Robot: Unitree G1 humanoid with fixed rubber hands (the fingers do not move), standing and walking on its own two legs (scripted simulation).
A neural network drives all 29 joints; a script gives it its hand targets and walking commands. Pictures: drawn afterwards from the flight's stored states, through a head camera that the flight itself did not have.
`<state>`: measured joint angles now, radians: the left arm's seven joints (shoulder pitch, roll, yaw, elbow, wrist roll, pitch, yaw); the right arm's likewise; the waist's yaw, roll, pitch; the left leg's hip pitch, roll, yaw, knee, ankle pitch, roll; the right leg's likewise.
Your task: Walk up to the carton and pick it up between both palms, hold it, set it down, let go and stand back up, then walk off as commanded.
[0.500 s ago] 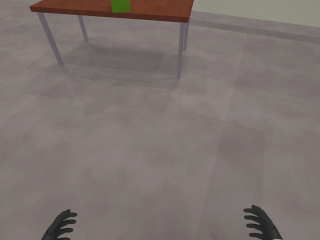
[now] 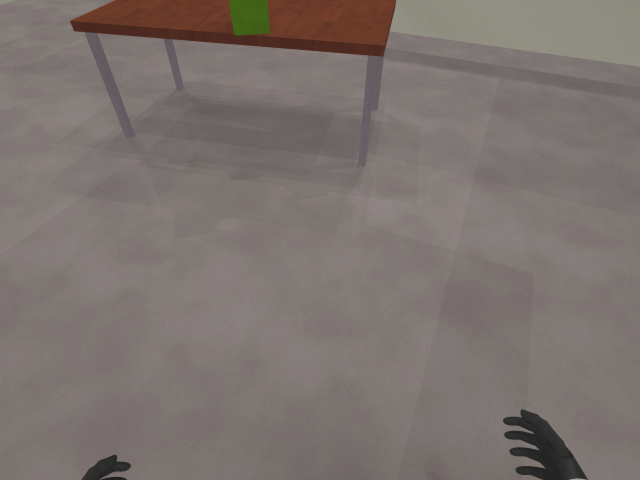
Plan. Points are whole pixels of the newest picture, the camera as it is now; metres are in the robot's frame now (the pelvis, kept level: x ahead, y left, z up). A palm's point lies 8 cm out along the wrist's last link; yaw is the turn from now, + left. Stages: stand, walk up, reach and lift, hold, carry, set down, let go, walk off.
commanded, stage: walk up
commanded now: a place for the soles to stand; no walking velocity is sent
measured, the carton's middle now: (247, 2) +2.06 +0.30 -0.01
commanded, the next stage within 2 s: none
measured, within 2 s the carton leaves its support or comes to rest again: neither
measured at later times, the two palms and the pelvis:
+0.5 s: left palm (22, 424) +0.25 +0.43 -0.10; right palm (483, 444) +0.19 -0.19 -0.04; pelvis +0.14 +0.13 +0.00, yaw -2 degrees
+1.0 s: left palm (93, 287) +0.49 +0.42 -0.09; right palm (433, 306) +0.42 -0.19 -0.08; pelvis +0.35 +0.12 -0.02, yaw -7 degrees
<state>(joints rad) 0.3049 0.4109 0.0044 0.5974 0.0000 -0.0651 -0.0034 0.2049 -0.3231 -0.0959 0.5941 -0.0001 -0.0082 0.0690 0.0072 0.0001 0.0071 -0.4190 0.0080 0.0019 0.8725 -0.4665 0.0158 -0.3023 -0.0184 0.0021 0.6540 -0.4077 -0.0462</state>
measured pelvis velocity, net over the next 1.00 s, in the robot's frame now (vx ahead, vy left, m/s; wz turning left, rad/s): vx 0.35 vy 0.12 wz -0.13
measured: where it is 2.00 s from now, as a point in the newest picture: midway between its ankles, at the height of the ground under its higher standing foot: (281, 336)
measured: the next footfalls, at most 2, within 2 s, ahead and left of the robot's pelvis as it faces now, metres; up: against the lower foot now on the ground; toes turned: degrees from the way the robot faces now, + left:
left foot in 0.20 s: +0.16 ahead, +0.19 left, +0.00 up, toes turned +4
right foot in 0.78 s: +0.40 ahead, -0.02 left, +0.00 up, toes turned -7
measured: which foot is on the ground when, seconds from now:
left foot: up 0.00-0.18, down 0.20-0.78, up 0.80-1.00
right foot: down 0.00-0.20, up 0.22-0.76, down 0.78-1.00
